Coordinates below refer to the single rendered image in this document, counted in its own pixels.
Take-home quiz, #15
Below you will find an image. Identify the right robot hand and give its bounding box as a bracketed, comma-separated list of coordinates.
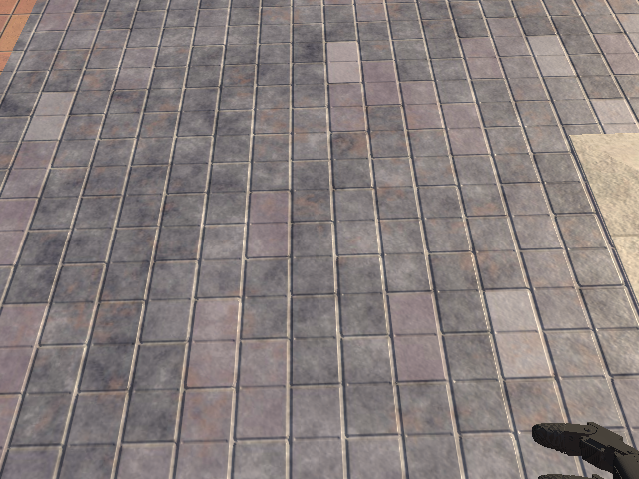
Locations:
[532, 422, 639, 479]

